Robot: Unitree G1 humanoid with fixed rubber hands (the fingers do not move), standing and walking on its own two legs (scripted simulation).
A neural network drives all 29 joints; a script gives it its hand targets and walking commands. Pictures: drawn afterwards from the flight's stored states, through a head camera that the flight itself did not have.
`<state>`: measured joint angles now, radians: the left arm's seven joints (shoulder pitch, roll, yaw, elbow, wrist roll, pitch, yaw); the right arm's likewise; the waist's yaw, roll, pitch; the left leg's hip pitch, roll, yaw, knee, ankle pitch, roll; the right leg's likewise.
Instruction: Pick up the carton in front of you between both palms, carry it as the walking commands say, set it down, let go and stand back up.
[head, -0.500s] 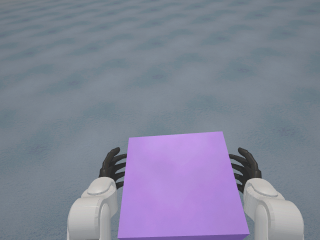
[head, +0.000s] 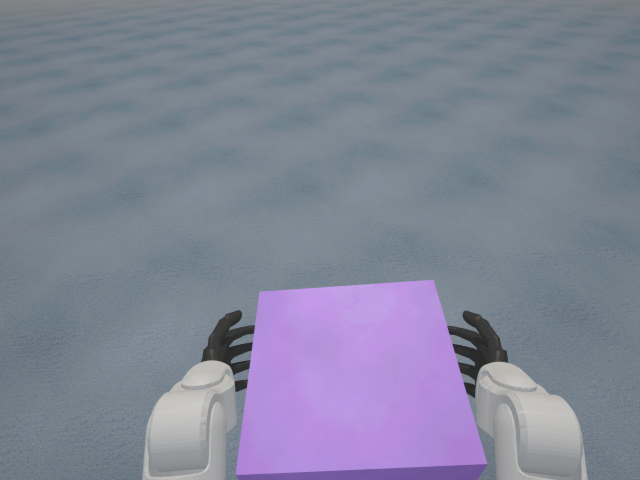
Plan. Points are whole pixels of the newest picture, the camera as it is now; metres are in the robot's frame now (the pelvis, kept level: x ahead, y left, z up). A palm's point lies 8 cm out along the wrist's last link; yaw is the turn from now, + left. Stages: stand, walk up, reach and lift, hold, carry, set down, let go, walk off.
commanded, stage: carry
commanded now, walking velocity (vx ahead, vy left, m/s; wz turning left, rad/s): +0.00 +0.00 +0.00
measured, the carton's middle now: (354, 412) +0.25 -0.01 +0.01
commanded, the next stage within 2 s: hold in 1.28 s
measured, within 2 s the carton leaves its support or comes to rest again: neither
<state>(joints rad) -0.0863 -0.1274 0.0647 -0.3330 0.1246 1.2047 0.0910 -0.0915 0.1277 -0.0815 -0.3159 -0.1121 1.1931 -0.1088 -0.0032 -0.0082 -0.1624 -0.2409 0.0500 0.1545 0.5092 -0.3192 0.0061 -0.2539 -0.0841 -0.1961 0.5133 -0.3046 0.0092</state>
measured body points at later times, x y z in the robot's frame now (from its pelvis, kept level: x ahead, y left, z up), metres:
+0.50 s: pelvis -0.01 +0.01 +0.00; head -0.04 +0.01 +0.45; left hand +0.28 +0.16 +0.03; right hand +0.28 -0.15 +0.03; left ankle -0.04 +0.10 -0.74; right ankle -0.03 -0.11 -0.74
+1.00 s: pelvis -0.03 +0.01 +0.00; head -0.05 +0.01 +0.45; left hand +0.27 +0.16 +0.04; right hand +0.27 -0.15 +0.03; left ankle -0.04 +0.10 -0.74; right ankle -0.03 -0.11 -0.74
